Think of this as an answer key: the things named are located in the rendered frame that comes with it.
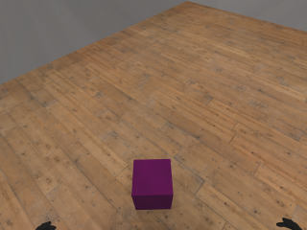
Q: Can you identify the carton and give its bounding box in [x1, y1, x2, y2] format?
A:
[131, 159, 174, 210]

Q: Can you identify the right robot hand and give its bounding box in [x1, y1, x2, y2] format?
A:
[276, 218, 302, 230]

